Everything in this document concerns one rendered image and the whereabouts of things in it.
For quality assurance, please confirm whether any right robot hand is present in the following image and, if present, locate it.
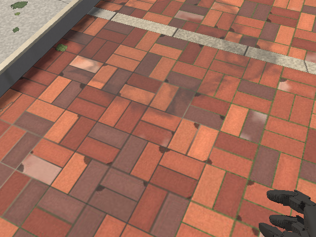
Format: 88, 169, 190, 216
259, 190, 316, 237

